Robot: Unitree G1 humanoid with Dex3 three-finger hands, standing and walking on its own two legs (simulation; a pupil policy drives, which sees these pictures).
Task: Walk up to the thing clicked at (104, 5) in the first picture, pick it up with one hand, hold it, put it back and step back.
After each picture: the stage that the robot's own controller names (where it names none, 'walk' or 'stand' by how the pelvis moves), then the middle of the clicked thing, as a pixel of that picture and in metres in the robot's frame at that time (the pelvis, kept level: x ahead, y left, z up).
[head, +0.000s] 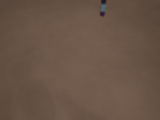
stand; (103, 7) +2.10 -0.33 -0.66
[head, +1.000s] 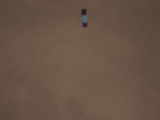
walk; (84, 18) +1.98 +0.08 -0.64
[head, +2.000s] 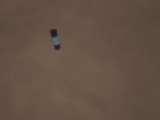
walk; (55, 39) +1.35 +0.36 -0.65
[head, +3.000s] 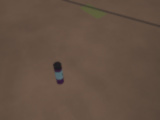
walk; (58, 73) +0.90 +0.26 -0.64
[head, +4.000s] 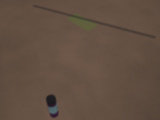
walk; (52, 106) +0.59 +0.21 -0.64
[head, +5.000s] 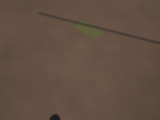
stand; out of the picture +0.45 +0.21 -0.65
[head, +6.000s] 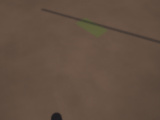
stand; out of the picture +0.45 +0.19 -0.66
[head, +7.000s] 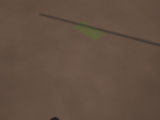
stand; out of the picture +0.44 +0.20 -0.66
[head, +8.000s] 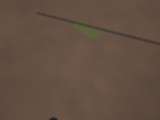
stand; out of the picture +0.43 +0.21 -0.66
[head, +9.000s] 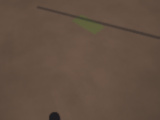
go down; out of the picture +0.44 +0.21 -0.65
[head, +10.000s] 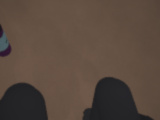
go down; out of the picture +0.50 +0.29 -0.23
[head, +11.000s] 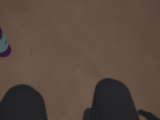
close in; out of the picture +0.49 +0.29 -0.24
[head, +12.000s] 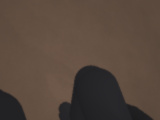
close in; out of the picture +0.47 +0.34 -0.16
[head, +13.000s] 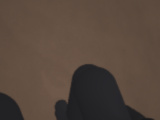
lift; out of the picture +0.45 +0.34 -0.16
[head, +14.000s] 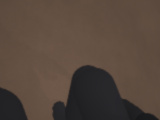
lift; out of the picture +0.40 +0.33 -0.16
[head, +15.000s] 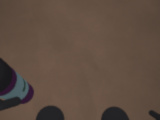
lift; (10, 85) +0.32 +0.22 +0.02
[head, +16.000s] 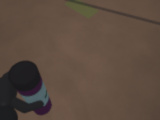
hold; (34, 92) +0.32 +0.16 +0.02
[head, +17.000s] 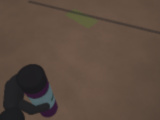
hold; (41, 95) +0.31 +0.15 +0.03
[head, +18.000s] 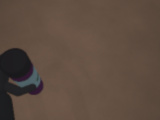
crouch; (26, 76) +0.38 +0.18 -0.03
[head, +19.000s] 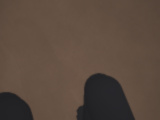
lower; out of the picture +0.50 +0.29 -0.07
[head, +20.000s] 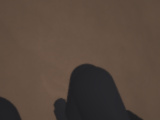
lower; out of the picture +0.44 +0.32 -0.17
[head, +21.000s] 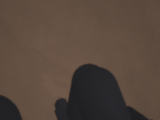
lower; out of the picture +0.43 +0.33 -0.16
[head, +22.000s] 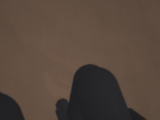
lower; out of the picture +0.43 +0.33 -0.17
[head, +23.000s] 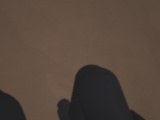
lower; out of the picture +0.42 +0.32 -0.17
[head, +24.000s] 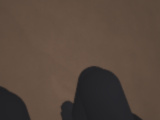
open; out of the picture +0.44 +0.30 -0.17
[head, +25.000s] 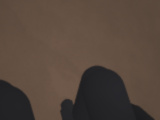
stand; out of the picture +0.43 +0.30 -0.17
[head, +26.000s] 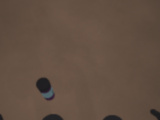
walk; (46, 90) +0.44 +0.20 -0.46
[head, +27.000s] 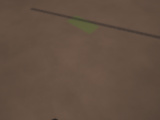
stand; out of the picture +0.41 +0.18 -0.60
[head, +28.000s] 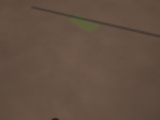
stand; out of the picture +0.40 +0.18 -0.60
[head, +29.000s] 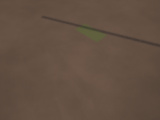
stand; out of the picture +0.42 +0.17 -0.65
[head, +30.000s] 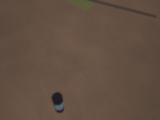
walk; (58, 103) +0.49 +0.15 -0.64
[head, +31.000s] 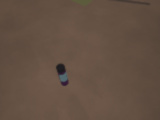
walk; (62, 75) +0.78 +0.23 -0.63
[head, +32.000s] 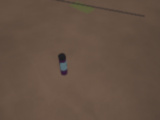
stand; (63, 64) +1.04 +0.20 -0.64
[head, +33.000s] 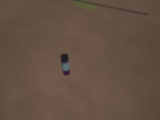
stand; (65, 65) +1.01 +0.18 -0.66
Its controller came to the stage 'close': yes
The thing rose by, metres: 0.67
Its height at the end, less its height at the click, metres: +0.00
